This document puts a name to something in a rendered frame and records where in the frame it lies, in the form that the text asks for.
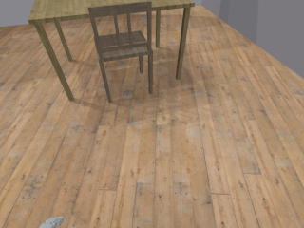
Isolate table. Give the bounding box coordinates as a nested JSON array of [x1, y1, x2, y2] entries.
[[28, 0, 195, 101]]

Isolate chair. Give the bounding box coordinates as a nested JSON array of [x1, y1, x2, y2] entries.
[[87, 0, 153, 103]]

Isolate robot left hand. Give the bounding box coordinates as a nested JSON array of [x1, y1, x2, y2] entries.
[[39, 217, 64, 228]]

